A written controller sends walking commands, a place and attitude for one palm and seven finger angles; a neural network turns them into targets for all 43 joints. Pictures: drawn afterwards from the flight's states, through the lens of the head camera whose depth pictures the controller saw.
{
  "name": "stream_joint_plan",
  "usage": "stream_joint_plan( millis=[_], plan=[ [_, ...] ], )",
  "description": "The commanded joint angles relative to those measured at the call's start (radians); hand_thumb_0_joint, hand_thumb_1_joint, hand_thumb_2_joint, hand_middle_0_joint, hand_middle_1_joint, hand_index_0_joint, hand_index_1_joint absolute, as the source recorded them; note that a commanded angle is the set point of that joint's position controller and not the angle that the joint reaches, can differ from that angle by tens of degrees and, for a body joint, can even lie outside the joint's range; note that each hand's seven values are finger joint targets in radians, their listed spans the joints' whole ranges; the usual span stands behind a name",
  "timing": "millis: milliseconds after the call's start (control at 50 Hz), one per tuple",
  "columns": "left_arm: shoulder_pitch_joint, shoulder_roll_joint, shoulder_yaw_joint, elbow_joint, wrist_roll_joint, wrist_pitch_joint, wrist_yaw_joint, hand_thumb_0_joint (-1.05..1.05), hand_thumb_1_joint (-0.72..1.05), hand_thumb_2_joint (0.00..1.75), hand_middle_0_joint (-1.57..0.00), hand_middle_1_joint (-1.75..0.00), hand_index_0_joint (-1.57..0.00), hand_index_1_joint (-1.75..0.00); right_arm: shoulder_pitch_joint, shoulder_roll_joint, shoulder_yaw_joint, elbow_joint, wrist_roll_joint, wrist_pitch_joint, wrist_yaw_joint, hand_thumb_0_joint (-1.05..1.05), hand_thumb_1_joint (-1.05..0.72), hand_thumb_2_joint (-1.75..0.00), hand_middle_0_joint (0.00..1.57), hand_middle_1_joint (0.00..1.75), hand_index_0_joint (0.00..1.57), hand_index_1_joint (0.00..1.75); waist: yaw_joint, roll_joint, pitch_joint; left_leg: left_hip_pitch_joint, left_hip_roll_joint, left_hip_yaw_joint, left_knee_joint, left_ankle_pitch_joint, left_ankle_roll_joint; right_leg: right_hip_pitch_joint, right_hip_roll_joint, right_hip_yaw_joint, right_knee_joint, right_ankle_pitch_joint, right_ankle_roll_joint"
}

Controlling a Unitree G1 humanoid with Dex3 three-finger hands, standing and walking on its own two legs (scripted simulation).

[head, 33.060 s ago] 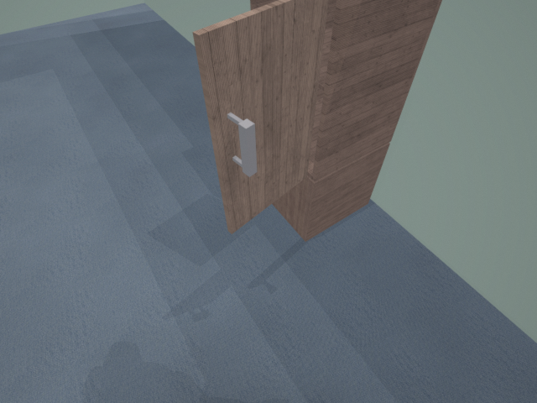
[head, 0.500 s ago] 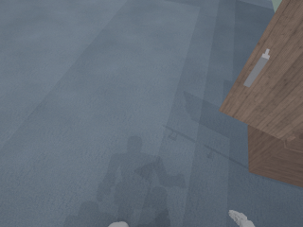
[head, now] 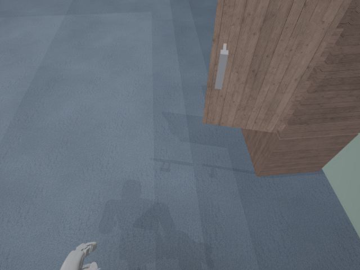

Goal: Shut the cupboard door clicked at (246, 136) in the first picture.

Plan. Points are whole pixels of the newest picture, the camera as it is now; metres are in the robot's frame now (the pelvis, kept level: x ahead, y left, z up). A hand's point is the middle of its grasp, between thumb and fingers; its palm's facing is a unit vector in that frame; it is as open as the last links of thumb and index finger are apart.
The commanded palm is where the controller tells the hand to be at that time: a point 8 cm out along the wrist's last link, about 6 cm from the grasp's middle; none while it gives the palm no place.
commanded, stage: turn to face it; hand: left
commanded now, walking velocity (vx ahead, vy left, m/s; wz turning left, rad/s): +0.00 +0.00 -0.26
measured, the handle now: (221, 66) +0.74 -0.13 +0.01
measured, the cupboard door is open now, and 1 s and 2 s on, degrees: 75 75 75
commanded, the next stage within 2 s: take the last steps up to it in 0.14 s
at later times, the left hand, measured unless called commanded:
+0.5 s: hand out of the picture +0.10 +0.20 -0.18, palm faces -0.08 -0.98 -0.17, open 7.4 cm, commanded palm none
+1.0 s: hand (175, 194) +0.34 +0.03 -0.16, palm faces -0.31 -0.93 -0.22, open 7.4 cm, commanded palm none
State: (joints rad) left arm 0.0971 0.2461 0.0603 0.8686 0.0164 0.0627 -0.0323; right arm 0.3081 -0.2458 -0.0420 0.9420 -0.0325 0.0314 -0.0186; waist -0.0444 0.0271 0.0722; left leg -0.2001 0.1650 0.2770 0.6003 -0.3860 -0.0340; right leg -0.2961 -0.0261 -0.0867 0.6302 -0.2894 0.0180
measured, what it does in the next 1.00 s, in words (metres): walks ahead, turning right: left foot, then right foot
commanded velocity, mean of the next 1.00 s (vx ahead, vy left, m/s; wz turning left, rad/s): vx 0.20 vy -0.12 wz -0.19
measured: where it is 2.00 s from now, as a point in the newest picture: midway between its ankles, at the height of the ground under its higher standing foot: (208, 262)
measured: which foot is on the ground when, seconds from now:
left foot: down 0.00-0.02, up 0.04-0.42, down 0.44-0.92, up 0.94-1.00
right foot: down 0.00-0.44, up 0.46-0.90, down 0.92-1.00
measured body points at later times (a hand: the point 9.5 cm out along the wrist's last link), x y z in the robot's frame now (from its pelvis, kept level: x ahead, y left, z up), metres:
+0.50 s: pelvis +0.05 +0.00 +0.00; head +0.06 +0.03 +0.45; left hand +0.11 +0.25 -0.16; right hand +0.09 -0.25 -0.13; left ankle +0.06 +0.11 -0.73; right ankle -0.01 -0.11 -0.70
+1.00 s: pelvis +0.18 -0.12 -0.01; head +0.23 -0.15 +0.44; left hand +0.36 +0.08 -0.14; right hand +0.04 -0.33 -0.16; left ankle +0.09 +0.07 -0.65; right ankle +0.21 -0.22 -0.73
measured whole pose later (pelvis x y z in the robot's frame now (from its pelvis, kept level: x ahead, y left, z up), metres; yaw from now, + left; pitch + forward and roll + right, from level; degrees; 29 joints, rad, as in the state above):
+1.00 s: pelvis +0.18 -0.12 -0.01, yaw -16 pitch +1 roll +0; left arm 0.10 0.19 0.04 0.97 0.02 -0.03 -0.03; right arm 0.37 -0.20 -0.05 1.09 -0.01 0.02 -0.02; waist -0.05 0.04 0.11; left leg -0.27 0.16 0.06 1.10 -0.54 -0.04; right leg -0.40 -0.01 -0.11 0.64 -0.26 -0.06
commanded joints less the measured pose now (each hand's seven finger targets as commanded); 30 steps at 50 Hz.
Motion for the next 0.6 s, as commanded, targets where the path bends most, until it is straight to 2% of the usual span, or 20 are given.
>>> stream_joint_plan(
  millis=[0, 20, 40, 60, 100, 140, 220, 320, 340, 360, 380, 400, 420, 440, 460, 480, 500, 520, 540, 580],
  plan=[
    [0.248, 0.265, 0.053, 0.011, 0.001, -0.048, 0.037, 0.0, 0.9, 0.9, -0.2, -0.3, -0.2, -0.3, -0.085, -0.085, -0.019, -0.127, 0.024, -0.009, -0.007, 0.0, -0.9, -0.9, 0.2, 0.3, 0.2, 0.3, 0.132, -0.304, -0.18, -0.361, -0.088, -0.153, 0.465, -0.317, -0.034, 0.33, -0.394, 0.466, -0.26, 0.775, -0.223],
    [0.224, 0.247, 0.045, 0.004, -0.003, -0.045, 0.045, 0.0, 0.9, 0.9, -0.2, -0.3, -0.2, -0.3, -0.067, -0.094, -0.017, -0.12, 0.026, 0.006, -0.01, 0.0, -0.9, -0.9, 0.2, 0.3, 0.2, 0.3, 0.111, -0.211, -0.15, -0.345, -0.062, -0.24, 0.536, -0.258, -0.026, 0.241, -0.392, 0.41, -0.28, 0.667, -0.252],
    [0.157, 0.207, 0.046, -0.012, 0.004, -0.047, 0.053, 0.0, 0.9, 0.9, -0.2, -0.3, -0.2, -0.3, -0.081, -0.073, -0.02, -0.105, 0.021, 0.006, -0.012, 0.0, -0.9, -0.9, 0.2, 0.3, 0.2, 0.3, 0.087, -0.233, -0.097, -0.419, -0.062, -0.265, 0.574, -0.2, -0.025, 0.233, -0.324, 0.379, -0.287, 0.619, -0.236],
    [0.117, 0.184, 0.039, -0.016, 0.001, -0.05, 0.055, 0.0, 0.9, 0.9, -0.2, -0.3, -0.2, -0.3, -0.072, -0.083, -0.02, -0.086, 0.019, 0.005, -0.012, 0.0, -0.9, -0.9, 0.2, 0.3, 0.2, 0.3, 0.066, -0.275, -0.094, -0.439, -0.057, -0.273, 0.603, -0.142, -0.036, 0.24, -0.288, 0.354, -0.285, 0.605, -0.217],
    [0.081, 0.128, 0.018, -0.022, -0.007, -0.059, 0.052, 0.0, 0.9, 0.9, -0.2, -0.3, -0.2, -0.3, -0.045, -0.088, -0.023, -0.057, 0.014, 0.008, -0.004, 0.0, -0.9, -0.9, 0.2, 0.3, 0.2, 0.3, 0.032, -0.225, -0.093, -0.386, -0.056, -0.28, 0.592, -0.034, -0.05, 0.181, -0.226, 0.251, -0.281, 0.65, -0.188],
    [0.075, 0.122, 0.017, -0.023, -0.006, -0.066, 0.05, 0.0, 0.9, 0.9, -0.2, -0.3, -0.2, -0.3, -0.022, -0.07, -0.021, -0.039, 0.014, 0.012, 0.002, 0.0, -0.9, -0.9, 0.2, 0.3, 0.2, 0.3, 0.017, -0.173, -0.112, -0.338, -0.066, -0.265, 0.549, 0.024, -0.054, 0.152, -0.193, 0.2, -0.287, 0.619, -0.174],
    [0.118, 0.114, 0.023, 0.003, 0.001, -0.07, 0.051, 0.0, 0.9, 0.9, -0.2, -0.3, -0.2, -0.3, -0.06, -0.057, -0.019, -0.044, 0.015, 0.009, 0.001, 0.0, -0.9, -0.9, 0.2, 0.3, 0.2, 0.3, 0.037, -0.155, -0.125, -0.335, -0.087, -0.256, 0.435, 0.02, -0.057, 0.195, -0.2, 0.236, -0.292, 0.566, -0.197],
    [0.123, 0.136, 0.042, 0.021, 0.014, -0.064, 0.037, 0.0, 0.9, 0.9, -0.2, -0.3, -0.2, -0.3, -0.11, -0.045, -0.021, -0.078, 0.01, -0.016, 0.005, 0.0, -0.9, -0.9, 0.2, 0.3, 0.2, 0.3, 0.055, -0.204, -0.072, -0.243, -0.091, -0.211, 0.178, -0.045, -0.043, 0.12, -0.208, 0.326, -0.352, 0.108, -0.23],
    [0.114, 0.14, 0.044, 0.024, 0.013, -0.063, 0.033, 0.0, 0.9, 0.9, -0.2, -0.3, -0.2, -0.3, -0.088, -0.043, -0.02, -0.072, 0.009, -0.027, 0.004, 0.0, -0.9, -0.9, 0.2, 0.3, 0.2, 0.3, 0.045, -0.211, -0.068, -0.181, -0.101, -0.2, 0.092, -0.027, -0.035, 0.088, -0.192, 0.332, -0.334, 0.053, -0.223],
    [0.1, 0.134, 0.044, 0.024, 0.009, -0.062, 0.029, 0.0, 0.9, 0.9, -0.2, -0.3, -0.2, -0.3, -0.04, -0.044, -0.018, -0.057, 0.007, -0.036, 0.001, 0.0, -0.9, -0.9, 0.2, 0.3, 0.2, 0.3, 0.02, -0.194, -0.07, -0.077, -0.118, -0.181, -0.014, 0.043, -0.029, 0.031, -0.161, 0.321, -0.305, -0.016, -0.199],
    [0.092, 0.117, 0.04, 0.029, 0.001, -0.059, 0.025, 0.0, 0.9, 0.9, -0.2, -0.3, -0.2, -0.3, 0.017, -0.054, -0.02, -0.032, 0.006, -0.048, -0.002, 0.0, -0.9, -0.9, 0.2, 0.3, 0.2, 0.3, -0.01, -0.145, -0.069, 0.081, -0.127, -0.165, -0.141, 0.131, -0.028, -0.08, -0.116, 0.289, -0.251, -0.091, -0.162],
    [0.108, 0.06, 0.028, 0.025, -0.005, -0.056, 0.019, 0.0, 0.9, 0.9, -0.2, -0.3, -0.2, -0.3, 0.096, -0.12, -0.03, -0.009, 0.001, -0.06, -0.011, 0.0, -0.9, -0.9, 0.2, 0.3, 0.2, 0.3, -0.041, 0.057, -0.101, 0.226, -0.008, -0.321, -0.263, 0.038, -0.004, -0.2, -0.03, 0.229, -0.084, -0.163, -0.11],
    [0.119, 0.007, 0.015, 0.004, -0.009, -0.055, 0.008, 0.0, 0.9, 0.9, -0.2, -0.3, -0.2, -0.3, 0.173, -0.231, -0.056, 0.003, -0.015, -0.062, -0.015, 0.0, -0.9, -0.9, 0.2, 0.3, 0.2, 0.3, -0.063, 0.346, -0.111, 0.292, 0.271, -0.698, -0.368, -0.143, 0.09, -0.389, 0.086, 0.077, 0.22, -0.299, -0.046],
    [0.032, 0.055, 0.023, -0.032, 0.009, -0.05, 0.003, 0.0, 0.9, 0.9, -0.2, -0.3, -0.2, -0.3, 0.185, -0.256, -0.056, -0.004, -0.015, -0.058, -0.024, 0.0, -0.9, -0.9, 0.2, 0.3, 0.2, 0.3, -0.085, 0.223, -0.045, 0.175, 0.385, -0.788, -0.45, -0.243, 0.169, -0.423, 0.031, 0.134, 0.398, -0.297, -0.049],
    [0.038, 0.077, 0.035, -0.033, 0.017, -0.049, -0.008, 0.0, 0.9, 0.9, -0.2, -0.3, -0.2, -0.3, 0.124, -0.226, -0.047, -0.031, -0.012, -0.055, -0.022, 0.0, -0.9, -0.9, 0.2, 0.3, 0.2, 0.3, -0.043, 0.117, 0.007, 0.077, 0.351, -0.73, -0.481, -0.3, 0.173, -0.407, -0.013, 0.156, 0.476, -0.207, -0.047],
    [0.042, 0.074, 0.042, -0.013, 0.027, -0.045, -0.014, 0.0, 0.9, 0.9, -0.2, -0.3, -0.2, -0.3, 0.074, -0.187, -0.036, -0.04, -0.014, -0.063, -0.024, 0.0, -0.9, -0.9, 0.2, 0.3, 0.2, 0.3, -0.016, 0.139, 0.04, 0.026, 0.285, -0.67, -0.484, -0.233, 0.128, -0.413, -0.013, 0.146, 0.534, -0.128, -0.034],
    [0.063, 0.071, 0.047, 0.009, 0.027, -0.042, -0.02, 0.0, 0.9, 0.9, -0.2, -0.3, -0.2, -0.3, 0.031, -0.157, -0.026, -0.043, -0.011, -0.068, -0.026, 0.0, -0.9, -0.9, 0.2, 0.3, 0.2, 0.3, 0.006, 0.137, 0.07, -0.005, 0.248, -0.565, -0.474, -0.137, 0.097, -0.407, -0.027, 0.149, 0.567, -0.059, -0.026],
    [0.083, 0.068, 0.043, 0.022, 0.024, -0.042, -0.027, 0.0, 0.9, 0.9, -0.2, -0.3, -0.2, -0.3, 0.023, -0.127, -0.015, -0.044, -0.007, -0.077, -0.027, 0.0, -0.9, -0.9, 0.2, 0.3, 0.2, 0.3, 0.018, 0.15, 0.055, 0.019, 0.214, -0.471, -0.453, 0.004, 0.087, -0.397, -0.035, 0.139, 0.568, -0.012, -0.015],
    [0.102, 0.052, 0.039, 0.033, 0.022, -0.04, -0.028, 0.0, 0.9, 0.9, -0.2, -0.3, -0.2, -0.3, 0.044, -0.118, -0.012, -0.035, -0.007, -0.084, -0.028, 0.0, -0.9, -0.9, 0.2, 0.3, 0.2, 0.3, 0.021, 0.127, 0.035, 0.06, 0.186, -0.386, -0.424, 0.154, 0.072, -0.395, -0.026, 0.135, 0.566, 0.025, -0.007],
    [0.109, 0.032, 0.031, 0.042, 0.017, -0.036, -0.027, 0.0, 0.9, 0.9, -0.2, -0.3, -0.2, -0.3, 0.084, -0.114, -0.012, -0.013, -0.003, -0.09, -0.03, 0.0, -0.9, -0.9, 0.2, 0.3, 0.2, 0.3, 0.016, 0.123, -0.001, 0.119, 0.174, -0.291, -0.386, 0.327, 0.088, -0.401, -0.028, 0.114, 0.551, 0.055, 0.004]
  ],
)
